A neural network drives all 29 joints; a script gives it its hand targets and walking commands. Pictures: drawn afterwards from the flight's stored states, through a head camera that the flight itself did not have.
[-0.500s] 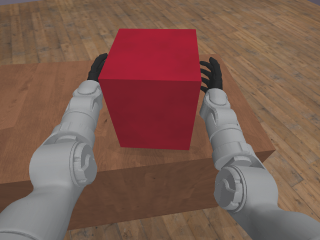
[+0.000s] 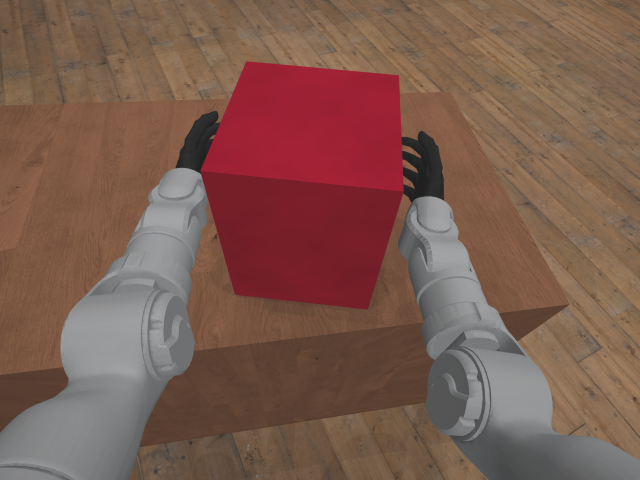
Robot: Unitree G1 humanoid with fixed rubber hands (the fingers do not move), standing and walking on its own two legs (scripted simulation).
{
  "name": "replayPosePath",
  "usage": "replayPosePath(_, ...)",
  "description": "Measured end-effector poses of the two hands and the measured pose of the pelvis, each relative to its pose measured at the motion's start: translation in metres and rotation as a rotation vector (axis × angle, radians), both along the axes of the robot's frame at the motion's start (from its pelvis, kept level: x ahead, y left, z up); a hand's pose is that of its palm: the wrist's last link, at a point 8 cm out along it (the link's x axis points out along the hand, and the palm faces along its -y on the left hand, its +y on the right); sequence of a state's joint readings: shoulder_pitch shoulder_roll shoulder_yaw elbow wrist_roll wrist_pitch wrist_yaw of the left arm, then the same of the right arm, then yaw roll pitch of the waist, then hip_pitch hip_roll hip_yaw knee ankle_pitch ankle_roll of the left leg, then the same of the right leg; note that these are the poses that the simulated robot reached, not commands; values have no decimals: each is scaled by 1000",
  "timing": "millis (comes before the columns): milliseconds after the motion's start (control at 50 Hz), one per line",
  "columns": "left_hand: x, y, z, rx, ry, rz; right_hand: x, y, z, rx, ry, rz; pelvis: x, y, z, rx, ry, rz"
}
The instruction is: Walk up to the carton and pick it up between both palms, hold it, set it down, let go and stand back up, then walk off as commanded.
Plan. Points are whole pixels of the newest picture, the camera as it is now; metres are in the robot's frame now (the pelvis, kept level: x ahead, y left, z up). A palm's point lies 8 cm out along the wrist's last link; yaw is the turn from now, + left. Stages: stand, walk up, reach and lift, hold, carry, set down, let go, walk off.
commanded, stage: set down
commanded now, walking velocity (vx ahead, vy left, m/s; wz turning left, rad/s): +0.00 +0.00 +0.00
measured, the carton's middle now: (310, 193) +0.47 -0.02 +0.06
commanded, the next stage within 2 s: none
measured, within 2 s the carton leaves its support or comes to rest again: rests again in 0.08 s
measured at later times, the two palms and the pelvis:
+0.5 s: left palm (195, 167) +0.49 +0.13 +0.09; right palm (416, 199) +0.43 -0.16 +0.09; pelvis +0.02 +0.01 +0.00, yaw -1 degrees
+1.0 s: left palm (196, 172) +0.48 +0.13 +0.09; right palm (416, 218) +0.41 -0.16 +0.06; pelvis +0.00 -0.01 +0.00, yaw +0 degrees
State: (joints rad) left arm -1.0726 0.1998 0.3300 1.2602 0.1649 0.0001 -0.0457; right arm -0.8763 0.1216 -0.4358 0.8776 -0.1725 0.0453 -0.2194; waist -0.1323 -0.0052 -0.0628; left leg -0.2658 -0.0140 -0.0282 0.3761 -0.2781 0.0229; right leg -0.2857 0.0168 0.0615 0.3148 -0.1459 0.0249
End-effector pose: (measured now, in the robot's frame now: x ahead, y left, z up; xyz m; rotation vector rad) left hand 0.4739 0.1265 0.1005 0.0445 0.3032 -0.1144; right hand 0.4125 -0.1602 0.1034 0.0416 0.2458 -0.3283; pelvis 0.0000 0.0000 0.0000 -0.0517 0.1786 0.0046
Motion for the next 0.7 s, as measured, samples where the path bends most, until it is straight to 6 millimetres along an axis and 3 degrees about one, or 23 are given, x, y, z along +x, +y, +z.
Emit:
replayPosePath(300,17,1,-6,6,-44,-2,13,4,-15,27,-53,-33,19,7,0,-9,93,-4)
replayPosePath(700,16,1,-9,-11,-67,7,10,0,-24,-2,-134,14,10,3,0,-1,84,-15)
